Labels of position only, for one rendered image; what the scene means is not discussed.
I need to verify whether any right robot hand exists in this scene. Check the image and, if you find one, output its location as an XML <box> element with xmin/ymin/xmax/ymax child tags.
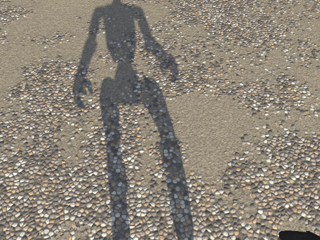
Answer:
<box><xmin>278</xmin><ymin>230</ymin><xmax>320</xmax><ymax>240</ymax></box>

